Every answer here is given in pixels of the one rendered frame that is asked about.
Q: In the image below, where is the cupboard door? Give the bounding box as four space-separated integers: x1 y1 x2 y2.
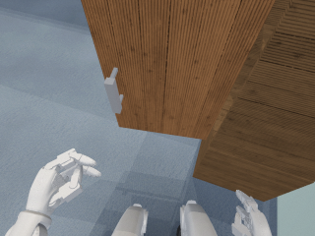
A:
81 0 276 140

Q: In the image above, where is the robot right thigh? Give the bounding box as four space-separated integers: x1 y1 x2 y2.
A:
180 204 218 236

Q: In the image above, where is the handle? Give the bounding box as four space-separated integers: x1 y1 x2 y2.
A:
104 67 124 114

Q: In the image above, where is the right robot hand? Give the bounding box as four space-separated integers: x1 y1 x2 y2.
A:
231 190 272 236

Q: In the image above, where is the robot left thigh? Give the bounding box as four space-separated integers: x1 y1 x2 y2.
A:
111 206 149 236

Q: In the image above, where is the left robot forearm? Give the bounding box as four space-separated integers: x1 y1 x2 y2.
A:
5 210 52 236

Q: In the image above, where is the left robot hand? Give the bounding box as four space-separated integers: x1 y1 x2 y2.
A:
26 148 101 216

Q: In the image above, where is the robot thigh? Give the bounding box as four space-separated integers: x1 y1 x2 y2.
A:
180 204 218 236
111 206 149 236

